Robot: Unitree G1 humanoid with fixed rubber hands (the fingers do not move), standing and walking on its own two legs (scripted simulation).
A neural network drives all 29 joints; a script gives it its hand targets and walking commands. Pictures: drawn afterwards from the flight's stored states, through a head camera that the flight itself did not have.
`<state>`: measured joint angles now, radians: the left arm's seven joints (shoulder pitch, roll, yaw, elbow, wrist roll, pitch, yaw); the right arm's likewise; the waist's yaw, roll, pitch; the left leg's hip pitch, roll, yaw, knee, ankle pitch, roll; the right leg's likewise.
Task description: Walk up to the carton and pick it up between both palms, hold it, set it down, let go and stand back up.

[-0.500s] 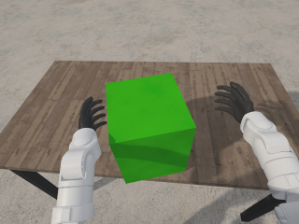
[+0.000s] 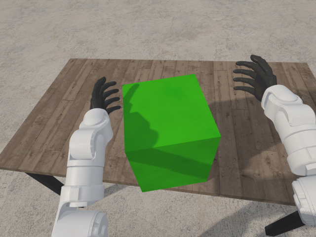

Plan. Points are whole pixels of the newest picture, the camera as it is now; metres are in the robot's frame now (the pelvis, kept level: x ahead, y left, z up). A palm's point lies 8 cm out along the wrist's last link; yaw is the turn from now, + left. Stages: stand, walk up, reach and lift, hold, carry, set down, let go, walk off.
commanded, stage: reach and lift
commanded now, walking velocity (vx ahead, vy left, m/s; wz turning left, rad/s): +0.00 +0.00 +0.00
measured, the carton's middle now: (167, 136) +0.40 +0.08 +0.01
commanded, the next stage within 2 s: none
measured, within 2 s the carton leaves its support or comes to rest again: neither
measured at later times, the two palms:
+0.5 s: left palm (106, 128) +0.36 +0.23 +0.08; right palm (248, 103) +0.48 -0.12 +0.09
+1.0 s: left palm (116, 135) +0.36 +0.22 +0.03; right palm (236, 112) +0.48 -0.10 +0.05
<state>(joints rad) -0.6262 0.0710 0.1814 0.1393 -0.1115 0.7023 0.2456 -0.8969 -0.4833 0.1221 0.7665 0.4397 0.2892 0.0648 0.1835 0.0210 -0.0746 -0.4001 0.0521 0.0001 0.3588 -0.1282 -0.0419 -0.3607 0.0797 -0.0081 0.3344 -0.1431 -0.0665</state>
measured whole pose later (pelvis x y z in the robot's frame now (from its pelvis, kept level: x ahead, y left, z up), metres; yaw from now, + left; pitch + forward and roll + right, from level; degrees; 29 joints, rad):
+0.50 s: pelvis +0.00 +0.00 +0.00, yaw +1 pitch +12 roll +0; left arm -0.59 -0.03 0.26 0.46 0.04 0.32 0.19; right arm -0.90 -0.34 -0.04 1.05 0.21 0.04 0.10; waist 0.18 0.02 -0.09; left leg -0.44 0.04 -0.02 0.34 -0.11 -0.04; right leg -0.40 0.07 -0.02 0.32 -0.14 -0.06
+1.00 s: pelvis +0.00 +0.00 -0.01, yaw +0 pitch +20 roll -1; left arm -0.65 -0.05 0.20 0.81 0.01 -0.05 0.23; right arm -0.96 -0.31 0.00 1.32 0.22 -0.19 0.07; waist 0.23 0.01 -0.19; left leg -0.65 0.06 -0.02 0.46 -0.15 -0.04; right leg -0.59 0.09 -0.03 0.40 -0.16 -0.07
